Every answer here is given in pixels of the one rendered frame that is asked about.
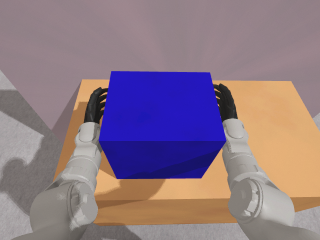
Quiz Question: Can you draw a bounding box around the pedestal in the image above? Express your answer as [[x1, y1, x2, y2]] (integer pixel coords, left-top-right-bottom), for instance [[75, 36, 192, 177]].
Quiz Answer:
[[53, 79, 320, 226]]

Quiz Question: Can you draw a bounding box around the left robot upper arm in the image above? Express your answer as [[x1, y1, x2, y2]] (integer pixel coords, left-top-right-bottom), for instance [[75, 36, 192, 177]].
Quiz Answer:
[[11, 181, 98, 240]]

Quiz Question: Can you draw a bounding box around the carton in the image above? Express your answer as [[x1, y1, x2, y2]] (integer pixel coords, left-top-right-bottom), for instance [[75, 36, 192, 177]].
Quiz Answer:
[[98, 71, 227, 179]]

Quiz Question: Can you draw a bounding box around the left robot hand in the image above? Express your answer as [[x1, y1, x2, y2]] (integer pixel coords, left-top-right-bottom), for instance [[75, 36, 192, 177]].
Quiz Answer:
[[84, 87, 108, 124]]

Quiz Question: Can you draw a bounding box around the robot left forearm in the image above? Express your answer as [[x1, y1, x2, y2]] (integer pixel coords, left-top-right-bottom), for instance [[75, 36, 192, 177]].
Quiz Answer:
[[29, 122, 103, 230]]

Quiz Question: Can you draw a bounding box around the right robot upper arm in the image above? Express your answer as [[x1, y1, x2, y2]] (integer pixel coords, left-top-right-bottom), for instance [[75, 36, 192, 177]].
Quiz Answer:
[[228, 178, 320, 240]]

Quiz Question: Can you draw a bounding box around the right robot hand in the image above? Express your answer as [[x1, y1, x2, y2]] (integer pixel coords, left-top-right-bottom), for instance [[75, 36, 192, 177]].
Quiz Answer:
[[213, 83, 238, 123]]

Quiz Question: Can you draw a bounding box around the robot right forearm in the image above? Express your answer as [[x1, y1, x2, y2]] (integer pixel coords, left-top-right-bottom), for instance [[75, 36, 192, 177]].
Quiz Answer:
[[222, 118, 281, 193]]

